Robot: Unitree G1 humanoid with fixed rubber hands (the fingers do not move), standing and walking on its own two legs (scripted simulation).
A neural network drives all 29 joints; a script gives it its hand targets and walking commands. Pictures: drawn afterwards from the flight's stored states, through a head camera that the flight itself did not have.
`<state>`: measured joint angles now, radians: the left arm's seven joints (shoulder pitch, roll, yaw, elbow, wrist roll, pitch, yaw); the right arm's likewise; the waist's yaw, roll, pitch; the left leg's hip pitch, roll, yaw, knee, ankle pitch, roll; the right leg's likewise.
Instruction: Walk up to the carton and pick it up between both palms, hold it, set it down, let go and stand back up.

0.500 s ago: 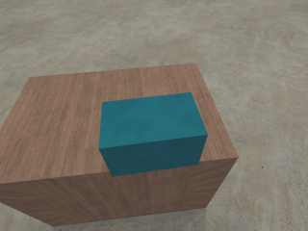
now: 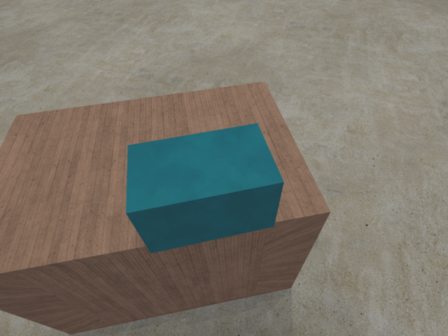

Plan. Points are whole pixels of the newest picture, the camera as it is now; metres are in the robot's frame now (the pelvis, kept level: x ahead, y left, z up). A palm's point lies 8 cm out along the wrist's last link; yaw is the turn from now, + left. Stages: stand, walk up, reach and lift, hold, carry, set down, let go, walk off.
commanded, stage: walk up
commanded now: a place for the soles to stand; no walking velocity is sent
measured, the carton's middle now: (204, 187) +0.43 +0.07 -0.03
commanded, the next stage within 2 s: reach and lift in 0.28 s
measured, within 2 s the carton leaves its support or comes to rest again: neither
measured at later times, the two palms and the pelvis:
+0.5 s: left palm (102, 322) +0.17 +0.26 -0.11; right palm (373, 309) +0.18 -0.27 -0.12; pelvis -0.01 +0.00 -0.03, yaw +5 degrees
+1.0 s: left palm (96, 307) +0.19 +0.27 -0.07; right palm (365, 301) +0.19 -0.24 -0.08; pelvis +0.03 +0.00 +0.00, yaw +5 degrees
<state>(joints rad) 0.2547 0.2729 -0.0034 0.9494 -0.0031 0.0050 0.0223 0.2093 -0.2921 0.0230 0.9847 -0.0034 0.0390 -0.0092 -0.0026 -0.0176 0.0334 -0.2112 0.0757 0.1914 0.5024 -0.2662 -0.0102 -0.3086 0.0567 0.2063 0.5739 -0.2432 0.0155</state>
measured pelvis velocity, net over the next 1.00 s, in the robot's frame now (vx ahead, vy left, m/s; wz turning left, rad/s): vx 0.03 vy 0.00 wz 0.09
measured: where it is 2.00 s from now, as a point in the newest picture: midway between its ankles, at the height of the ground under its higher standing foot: outside the picture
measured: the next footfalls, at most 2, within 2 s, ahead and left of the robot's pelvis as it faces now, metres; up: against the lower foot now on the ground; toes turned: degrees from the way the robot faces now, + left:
none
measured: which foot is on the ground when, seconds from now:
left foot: down 0.00-1.00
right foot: down 0.00-1.00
